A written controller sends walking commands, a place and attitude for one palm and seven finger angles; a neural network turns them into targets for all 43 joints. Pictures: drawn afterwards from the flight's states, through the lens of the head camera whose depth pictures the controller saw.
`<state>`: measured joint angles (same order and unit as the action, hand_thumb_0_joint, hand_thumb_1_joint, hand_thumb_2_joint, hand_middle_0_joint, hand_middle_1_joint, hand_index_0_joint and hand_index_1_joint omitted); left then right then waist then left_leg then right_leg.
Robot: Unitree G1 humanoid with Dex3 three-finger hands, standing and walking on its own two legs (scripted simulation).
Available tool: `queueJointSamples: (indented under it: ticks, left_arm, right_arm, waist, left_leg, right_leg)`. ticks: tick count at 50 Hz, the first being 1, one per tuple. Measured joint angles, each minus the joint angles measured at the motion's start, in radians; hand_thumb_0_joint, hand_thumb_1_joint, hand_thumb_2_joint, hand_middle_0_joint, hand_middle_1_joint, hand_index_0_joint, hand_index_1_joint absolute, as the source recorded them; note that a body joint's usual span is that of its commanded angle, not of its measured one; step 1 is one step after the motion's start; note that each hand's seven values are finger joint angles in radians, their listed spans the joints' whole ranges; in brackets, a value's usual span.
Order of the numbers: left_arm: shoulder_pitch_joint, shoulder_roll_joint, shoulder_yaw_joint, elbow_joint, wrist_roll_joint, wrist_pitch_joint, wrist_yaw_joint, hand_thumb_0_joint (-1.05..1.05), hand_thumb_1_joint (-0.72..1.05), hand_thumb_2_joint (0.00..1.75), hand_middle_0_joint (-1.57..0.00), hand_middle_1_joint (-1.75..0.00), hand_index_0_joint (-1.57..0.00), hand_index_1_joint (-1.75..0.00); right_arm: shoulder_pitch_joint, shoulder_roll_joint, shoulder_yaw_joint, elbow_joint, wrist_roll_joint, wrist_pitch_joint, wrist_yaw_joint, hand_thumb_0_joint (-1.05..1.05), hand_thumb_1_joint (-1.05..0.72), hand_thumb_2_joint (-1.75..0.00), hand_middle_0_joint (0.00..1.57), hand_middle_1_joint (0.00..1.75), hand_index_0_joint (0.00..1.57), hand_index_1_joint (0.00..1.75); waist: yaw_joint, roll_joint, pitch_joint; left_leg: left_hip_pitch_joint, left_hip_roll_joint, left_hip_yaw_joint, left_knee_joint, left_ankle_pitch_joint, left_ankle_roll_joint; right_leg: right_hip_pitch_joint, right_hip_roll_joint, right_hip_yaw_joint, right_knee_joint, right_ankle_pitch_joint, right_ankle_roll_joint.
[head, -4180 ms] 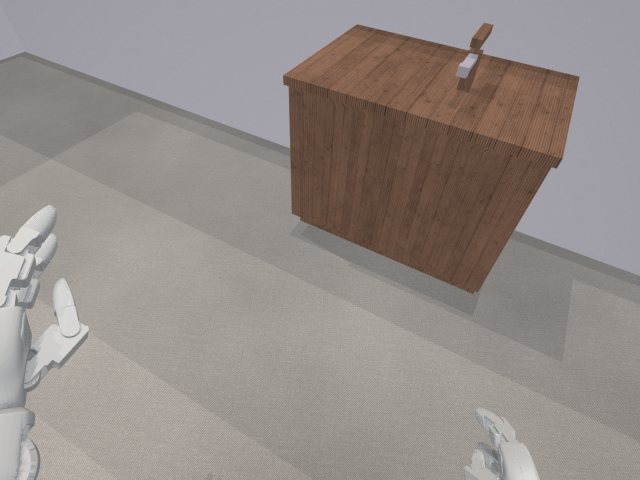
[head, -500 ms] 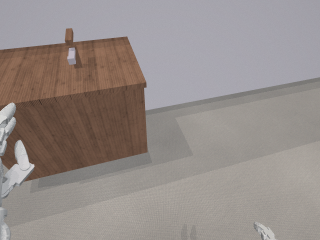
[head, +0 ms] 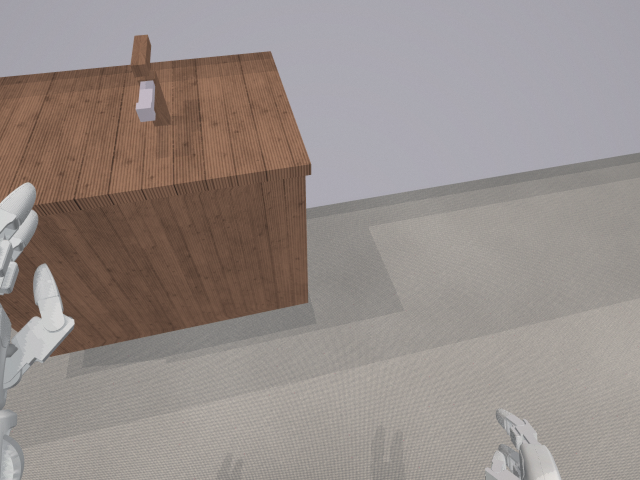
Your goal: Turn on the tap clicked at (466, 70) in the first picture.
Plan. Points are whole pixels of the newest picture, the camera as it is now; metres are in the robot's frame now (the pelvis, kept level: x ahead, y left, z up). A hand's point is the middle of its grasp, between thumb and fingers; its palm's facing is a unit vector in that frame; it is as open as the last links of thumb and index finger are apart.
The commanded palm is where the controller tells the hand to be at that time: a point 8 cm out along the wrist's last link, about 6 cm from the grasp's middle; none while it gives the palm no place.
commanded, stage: take the last steps up to it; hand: left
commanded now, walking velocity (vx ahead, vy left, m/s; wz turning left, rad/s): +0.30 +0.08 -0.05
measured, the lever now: (145, 111) +0.72 +0.40 +0.04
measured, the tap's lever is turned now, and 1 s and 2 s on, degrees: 0 0 0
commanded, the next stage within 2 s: come to a stop and stand still in 1.08 s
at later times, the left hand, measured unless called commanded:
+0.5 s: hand (124, 211) +0.34 +0.24 +0.17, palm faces +0.39 -0.81 -0.44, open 7.4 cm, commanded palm +0.28 +0.29 +0.19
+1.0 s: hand (150, 144) +0.46 +0.25 +0.17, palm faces +0.39 -0.80 -0.45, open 7.4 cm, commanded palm +0.40 +0.30 +0.19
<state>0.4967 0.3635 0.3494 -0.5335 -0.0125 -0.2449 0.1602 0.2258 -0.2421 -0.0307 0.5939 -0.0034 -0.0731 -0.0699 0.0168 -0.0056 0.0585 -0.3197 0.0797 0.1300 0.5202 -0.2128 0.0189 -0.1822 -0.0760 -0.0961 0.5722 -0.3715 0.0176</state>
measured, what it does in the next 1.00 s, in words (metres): walks ahead: right foot, then left foot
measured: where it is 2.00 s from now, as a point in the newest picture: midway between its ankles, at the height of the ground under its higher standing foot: (314, 453)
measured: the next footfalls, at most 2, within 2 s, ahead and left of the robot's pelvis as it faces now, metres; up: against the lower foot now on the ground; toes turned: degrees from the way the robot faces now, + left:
right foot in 0.28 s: +0.15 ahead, -0.10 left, +0.00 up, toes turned -10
left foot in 0.60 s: +0.26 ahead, +0.15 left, +0.00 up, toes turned +8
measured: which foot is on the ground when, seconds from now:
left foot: down 0.00-0.30, up 0.32-0.58, down 0.60-0.92, up 0.94-1.00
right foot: down 0.00-0.02, up 0.04-0.26, down 0.28-0.62, up 0.64-0.88, down 0.90-1.00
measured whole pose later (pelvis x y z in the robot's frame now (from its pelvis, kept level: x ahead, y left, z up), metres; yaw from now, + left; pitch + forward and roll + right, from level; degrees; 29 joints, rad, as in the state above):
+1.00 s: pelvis +0.23 +0.02 +0.00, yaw -1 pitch -1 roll +0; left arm 0.45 0.36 0.35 -0.46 -0.02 -0.22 0.14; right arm 0.21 -0.18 0.01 0.66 0.00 -0.07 -0.05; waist 0.01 0.05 0.04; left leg -0.40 0.05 0.07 0.95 -0.45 -0.01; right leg -0.31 -0.05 -0.15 0.63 -0.31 -0.04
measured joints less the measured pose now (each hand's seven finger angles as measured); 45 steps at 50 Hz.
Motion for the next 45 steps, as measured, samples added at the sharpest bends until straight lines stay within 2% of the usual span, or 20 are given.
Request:
queueJointSamples:
  ticks: [3,5,6,8,10,14,15,17,19,21,23,25,30,32,34,35,37,39,41,45]
  left_arm:
    - [-0.060,0.022,0.025,0.031,-0.008,-0.003,0.006,0.01,0.89,0.90,-0.21,-0.30,-0.21,-0.31]
    - [-0.086,0.029,0.033,0.062,-0.011,0.008,0.004,0.01,0.89,0.90,-0.21,-0.30,-0.21,-0.31]
    - [-0.086,0.029,0.036,0.064,-0.013,0.015,0.003,0.01,0.89,0.90,-0.21,-0.30,-0.21,-0.31]
    - [-0.064,0.025,0.036,0.043,-0.014,0.022,0.000,0.01,0.89,0.90,-0.21,-0.30,-0.21,-0.31]
    - [-0.029,0.022,0.029,0.012,-0.014,0.016,-0.004,0.01,0.89,0.90,-0.20,-0.30,-0.20,-0.31]
    - [0.014,0.045,0.026,-0.005,-0.008,0.004,-0.009,0.01,0.89,0.90,-0.21,-0.30,-0.21,-0.31]
    - [0.010,0.053,0.029,0.002,-0.004,0.003,-0.010,0.01,0.89,0.90,-0.21,-0.30,-0.21,-0.31]
    - [-0.021,0.039,0.022,0.035,-0.001,0.002,-0.014,0.01,0.89,0.90,-0.21,-0.30,-0.21,-0.31]
    - [-0.048,0.006,0.013,0.072,-0.006,0.004,-0.018,0.01,0.89,0.90,-0.21,-0.30,-0.21,-0.31]
    - [-0.053,-0.021,0.009,0.097,-0.004,0.004,-0.017,0.01,0.89,0.90,-0.21,-0.30,-0.21,-0.31]
    - [-0.044,-0.032,0.007,0.094,0.001,0.004,-0.015,0.01,0.89,0.90,-0.21,-0.30,-0.21,-0.31]
    - [-0.028,-0.028,0.005,0.068,0.003,0.002,-0.011,0.01,0.89,0.90,-0.21,-0.30,-0.21,-0.31]
    - [0.004,0.000,0.004,-0.023,0.003,-0.007,0.002,0.01,0.89,0.90,-0.21,-0.30,-0.21,-0.31]
    - [-0.021,0.026,0.022,-0.023,-0.002,-0.014,0.006,0.01,0.89,0.90,-0.21,-0.30,-0.21,-0.31]
    - [-0.061,0.040,0.037,0.019,-0.006,-0.016,0.007,0.01,0.89,0.90,-0.21,-0.30,-0.21,-0.31]
    - [-0.077,0.044,0.042,0.038,-0.009,-0.010,0.005,0.01,0.89,0.90,-0.21,-0.30,-0.21,-0.31]
    - [-0.086,0.041,0.048,0.051,-0.014,0.005,0.002,0.01,0.89,0.90,-0.21,-0.30,-0.21,-0.31]
    - [-0.067,0.031,0.046,0.032,-0.018,0.013,-0.002,0.01,0.89,0.90,-0.21,-0.30,-0.21,-0.31]
    - [-0.034,0.025,0.036,0.010,-0.021,0.013,-0.007,0.01,0.89,0.90,-0.20,-0.30,-0.21,-0.31]
    - [0.009,0.045,0.031,0.001,-0.015,0.018,-0.011,0.01,0.89,0.90,-0.21,-0.30,-0.21,-0.31]
  right_arm:
    - [-0.033,0.027,-0.011,0.006,0.006,-0.003,-0.008,0.01,-0.91,-0.90,0.20,0.30,0.20,0.29]
    - [-0.048,0.052,-0.002,0.012,0.009,-0.009,-0.004,0.01,-0.91,-0.90,0.20,0.30,0.20,0.29]
    - [-0.051,0.065,0.005,0.013,0.012,-0.014,0.001,0.01,-0.91,-0.90,0.20,0.30,0.20,0.29]
    - [-0.048,0.085,0.020,0.012,0.013,-0.025,0.012,0.01,-0.91,-0.90,0.20,0.30,0.20,0.29]
    - [-0.035,0.098,0.034,0.009,0.012,-0.037,0.019,0.01,-0.91,-0.90,0.20,0.30,0.20,0.29]
    - [0.000,0.104,0.051,0.008,0.009,-0.043,0.016,0.01,-0.91,-0.90,0.20,0.30,0.20,0.30]
    - [0.007,0.098,0.051,0.010,0.009,-0.039,0.014,0.01,-0.90,-0.90,0.20,0.30,0.20,0.30]
    - [-0.003,0.076,0.042,0.042,0.009,-0.022,0.015,0.01,-0.90,-0.90,0.20,0.30,0.20,0.30]
    - [-0.016,0.054,0.032,0.078,0.009,-0.006,0.022,0.01,-0.90,-0.90,0.20,0.30,0.20,0.30]
    - [-0.022,0.035,0.026,0.093,0.009,0.007,0.024,0.01,-0.91,-0.90,0.20,0.30,0.20,0.30]
    - [-0.021,0.024,0.021,0.088,0.007,0.014,0.020,0.01,-0.91,-0.90,0.20,0.30,0.20,0.30]
    - [-0.017,0.018,0.014,0.069,0.003,0.013,0.017,0.01,-0.91,-0.90,0.20,0.30,0.20,0.29]
    - [0.000,-0.007,-0.009,0.010,-0.002,-0.003,0.005,0.01,-0.91,-0.90,0.20,0.30,0.20,0.29]
    - [-0.013,0.006,-0.021,0.002,0.004,-0.004,-0.002,0.01,-0.91,-0.90,0.20,0.30,0.20,0.29]
    - [-0.033,0.029,-0.018,0.002,0.004,-0.006,-0.006,0.01,-0.91,-0.90,0.20,0.30,0.20,0.29]
    - [-0.041,0.042,-0.012,0.003,0.006,-0.009,-0.003,0.01,-0.91,-0.90,0.20,0.30,0.19,0.29]
    - [-0.050,0.066,0.003,0.004,0.011,-0.018,0.006,0.01,-0.91,-0.90,0.20,0.30,0.19,0.29]
    - [-0.048,0.085,0.020,0.000,0.011,-0.028,0.016,0.01,-0.91,-0.90,0.20,0.30,0.19,0.29]
    - [-0.037,0.098,0.035,-0.003,0.010,-0.037,0.022,0.01,-0.91,-0.90,0.20,0.30,0.20,0.29]
    - [-0.010,0.109,0.058,-0.004,0.010,-0.036,0.018,0.01,-0.91,-0.90,0.20,0.30,0.20,0.30]
  waist:
    - [-0.005,-0.031,0.017]
    - [-0.023,-0.026,0.011]
    - [-0.030,-0.022,0.007]
    - [-0.037,-0.014,-0.001]
    - [-0.038,-0.002,-0.007]
    - [-0.031,0.025,-0.015]
    - [-0.029,0.035,-0.018]
    - [-0.018,0.058,-0.013]
    - [-0.007,0.059,-0.008]
    - [-0.010,0.055,-0.006]
    - [-0.015,0.036,-0.001]
    - [-0.019,0.011,0.005]
    - [-0.018,-0.011,0.009]
    - [-0.014,-0.041,0.011]
    - [-0.023,-0.045,0.004]
    - [-0.031,-0.040,-0.001]
    - [-0.038,-0.029,-0.011]
    - [-0.039,-0.016,-0.018]
    - [-0.038,0.000,-0.021]
    - [-0.025,0.022,-0.021]
  left_leg:
    - [0.004,-0.015,0.023,0.064,-0.016,-0.009]
    - [0.011,-0.013,0.018,0.067,-0.041,-0.005]
    - [0.018,-0.009,0.017,0.056,-0.043,-0.004]
    - [0.035,-0.002,0.019,0.032,-0.043,-0.009]
    - [0.052,0.006,0.021,0.017,-0.049,-0.017]
    - [0.064,0.016,0.013,0.067,-0.107,-0.039]
    - [0.049,0.020,0.005,0.117,-0.141,-0.031]
    - [-0.015,0.008,-0.039,0.313,-0.221,-0.019]
    - [-0.089,-0.020,-0.072,0.514,-0.229,-0.022]
    - [-0.148,-0.023,-0.077,0.603,-0.194,-0.030]
    - [-0.170,-0.011,-0.066,0.543,-0.170,-0.029]
    - [-0.153,0.001,-0.047,0.390,-0.138,-0.023]
    - [-0.024,-0.005,0.001,0.038,-0.018,-0.011]
    - [-0.013,-0.020,0.023,0.059,0.011,-0.003]
    - [-0.014,-0.019,0.027,0.090,-0.030,0.002]
    - [-0.011,-0.017,0.023,0.087,-0.040,0.004]
    - [0.003,-0.011,0.019,0.059,-0.038,0.004]
    - [0.018,-0.003,0.021,0.030,-0.032,0.000]
    - [0.033,0.003,0.020,0.011,-0.035,-0.007]
    - [0.043,0.010,0.013,0.059,-0.084,-0.028]
  right_leg:
    - [-0.093,-0.009,0.054,0.274,-0.130,-0.013]
    - [-0.174,0.009,0.057,0.442,-0.162,-0.015]
    - [-0.207,0.012,0.050,0.474,-0.158,-0.014]
    - [-0.248,0.010,0.024,0.446,-0.122,-0.010]
    - [-0.253,0.008,-0.006,0.338,-0.078,-0.006]
    - [-0.172,0.022,-0.057,0.067,0.012,-0.007]
    - [-0.157,0.027,-0.062,0.036,0.084,-0.031]
    - [-0.159,0.029,-0.071,0.081,0.088,-0.062]
    - [-0.137,0.024,-0.064,0.081,0.053,-0.066]
    - [-0.101,0.020,-0.063,0.038,0.054,-0.055]
    - [-0.070,0.013,-0.060,-0.005,0.065,-0.046]
    - [-0.046,0.003,-0.055,-0.029,0.064,-0.040]
    - [-0.005,-0.006,-0.039,0.013,-0.001,-0.006]
    - [-0.036,-0.022,-0.004,0.135,-0.073,-0.006]
    - [-0.113,0.001,0.033,0.348,-0.158,-0.015]
    - [-0.152,0.013,0.037,0.430,-0.170,-0.015]
    - [-0.213,0.022,0.028,0.491,-0.153,-0.012]
    - [-0.245,0.018,0.009,0.439,-0.110,-0.008]
    - [-0.240,0.016,-0.012,0.316,-0.070,-0.004]
    - [-0.155,0.028,-0.047,0.041,0.023,-0.004]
